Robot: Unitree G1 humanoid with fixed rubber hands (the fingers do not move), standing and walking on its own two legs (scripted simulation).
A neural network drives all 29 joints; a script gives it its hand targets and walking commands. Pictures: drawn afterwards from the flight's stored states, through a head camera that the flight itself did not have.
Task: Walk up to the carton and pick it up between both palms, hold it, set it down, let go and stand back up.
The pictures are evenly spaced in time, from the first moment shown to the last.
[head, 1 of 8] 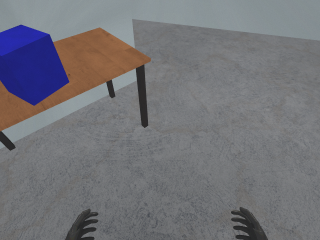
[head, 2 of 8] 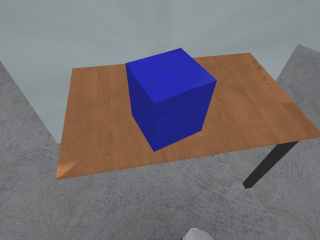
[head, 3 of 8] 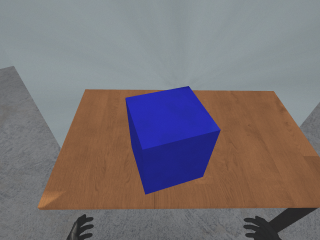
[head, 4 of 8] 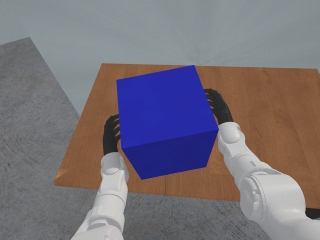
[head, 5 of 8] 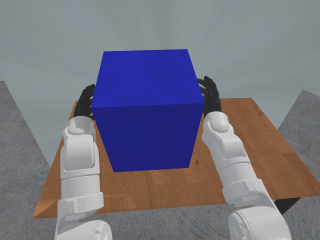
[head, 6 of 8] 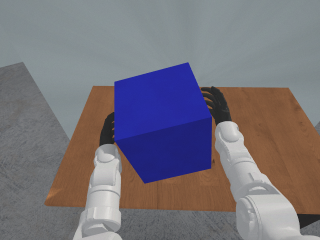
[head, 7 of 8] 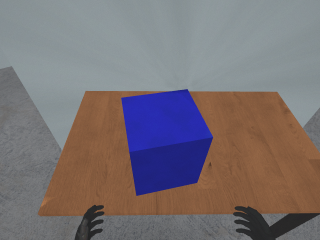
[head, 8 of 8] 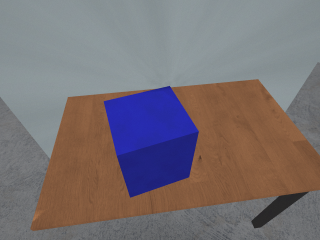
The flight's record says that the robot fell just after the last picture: no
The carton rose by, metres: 0.18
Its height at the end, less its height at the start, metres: +0.00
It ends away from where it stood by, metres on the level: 0.03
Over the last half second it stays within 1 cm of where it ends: yes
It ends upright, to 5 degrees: yes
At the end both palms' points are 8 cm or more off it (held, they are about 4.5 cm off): yes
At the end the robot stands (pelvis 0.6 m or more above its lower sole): yes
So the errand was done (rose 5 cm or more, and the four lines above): yes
